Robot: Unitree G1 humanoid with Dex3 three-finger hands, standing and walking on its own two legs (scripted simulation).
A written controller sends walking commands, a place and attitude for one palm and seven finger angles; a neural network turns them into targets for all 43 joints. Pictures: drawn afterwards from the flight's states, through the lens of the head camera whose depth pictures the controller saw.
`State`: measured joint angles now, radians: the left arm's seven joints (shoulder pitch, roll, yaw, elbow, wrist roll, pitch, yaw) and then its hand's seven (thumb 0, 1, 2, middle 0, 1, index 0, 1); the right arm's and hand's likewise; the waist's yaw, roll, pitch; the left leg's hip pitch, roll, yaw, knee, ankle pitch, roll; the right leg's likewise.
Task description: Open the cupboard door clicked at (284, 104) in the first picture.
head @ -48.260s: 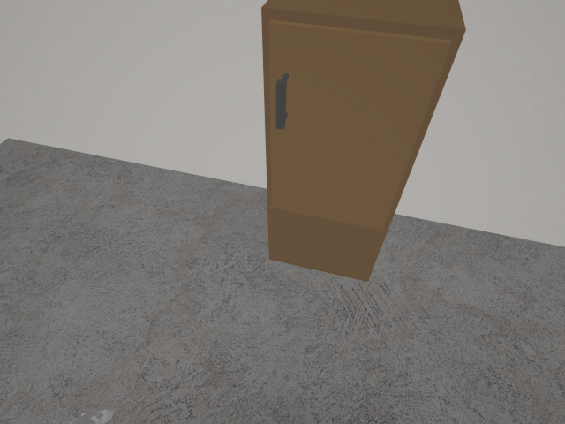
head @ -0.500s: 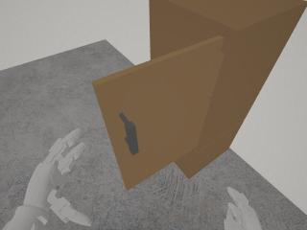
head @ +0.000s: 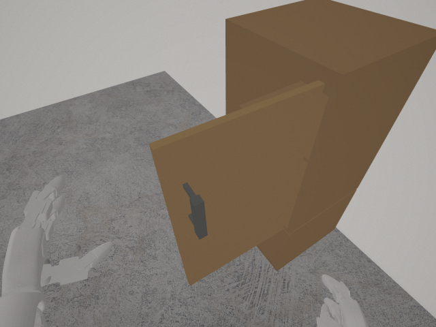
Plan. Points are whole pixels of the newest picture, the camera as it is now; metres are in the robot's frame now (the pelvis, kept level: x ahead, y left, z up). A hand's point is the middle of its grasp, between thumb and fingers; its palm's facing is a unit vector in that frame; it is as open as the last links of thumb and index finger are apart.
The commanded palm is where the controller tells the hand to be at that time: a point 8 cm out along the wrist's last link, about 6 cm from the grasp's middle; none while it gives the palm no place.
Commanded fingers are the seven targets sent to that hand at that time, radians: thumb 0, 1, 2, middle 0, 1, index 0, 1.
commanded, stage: draw the hand back to the body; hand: left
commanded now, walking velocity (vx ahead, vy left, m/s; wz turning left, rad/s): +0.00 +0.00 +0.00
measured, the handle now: (194, 211) +0.33 +0.09 +0.03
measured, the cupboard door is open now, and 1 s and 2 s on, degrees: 88 88 88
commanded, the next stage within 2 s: step back with the hand held close in 0.64 s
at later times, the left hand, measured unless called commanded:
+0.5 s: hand (56, 240) +0.18 +0.24 +0.16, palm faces +0.45 -0.81 -0.39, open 7.6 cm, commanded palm +0.13 +0.28 +0.17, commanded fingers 0.00 0.90 0.90 -0.20 -0.30 -0.20 -0.30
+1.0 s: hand (57, 241) +0.18 +0.24 +0.16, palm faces +0.38 -0.80 -0.47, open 7.4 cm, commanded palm +0.12 +0.28 +0.18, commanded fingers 0.00 0.90 0.90 -0.20 -0.30 -0.20 -0.30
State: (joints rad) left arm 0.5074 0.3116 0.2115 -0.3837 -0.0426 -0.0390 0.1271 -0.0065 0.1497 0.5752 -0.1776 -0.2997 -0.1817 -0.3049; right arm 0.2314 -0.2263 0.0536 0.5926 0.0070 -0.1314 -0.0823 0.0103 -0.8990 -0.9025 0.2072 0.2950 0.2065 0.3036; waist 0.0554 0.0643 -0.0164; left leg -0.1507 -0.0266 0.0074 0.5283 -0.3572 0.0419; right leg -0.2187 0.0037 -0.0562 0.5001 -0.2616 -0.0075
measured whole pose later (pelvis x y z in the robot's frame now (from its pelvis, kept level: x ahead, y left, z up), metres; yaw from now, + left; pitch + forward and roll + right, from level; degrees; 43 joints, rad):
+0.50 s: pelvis -0.01 -0.01 +0.01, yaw -1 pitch -4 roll -1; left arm 0.46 0.32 0.32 -0.36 -0.06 -0.09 0.12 0.01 0.86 0.88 -0.20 -0.30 -0.21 -0.31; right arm 0.20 -0.23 0.02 0.64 0.01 -0.11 -0.06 0.01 -0.90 -0.90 0.21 0.29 0.21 0.30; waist 0.07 0.07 0.02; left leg -0.05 -0.01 0.02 0.42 -0.30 0.02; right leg -0.13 0.03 -0.05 0.40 -0.20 -0.03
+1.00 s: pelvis -0.03 -0.01 +0.01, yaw -2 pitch +0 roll -1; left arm 0.51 0.36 0.37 -0.38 -0.04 -0.17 0.12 0.01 0.89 0.90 -0.21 -0.30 -0.21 -0.31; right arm 0.18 -0.25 0.00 0.59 0.01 -0.05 -0.06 0.01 -0.90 -0.90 0.21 0.29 0.21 0.30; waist 0.01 0.06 0.01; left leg -0.17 0.00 0.03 0.44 -0.27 0.02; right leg -0.23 0.03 -0.04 0.38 -0.14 -0.03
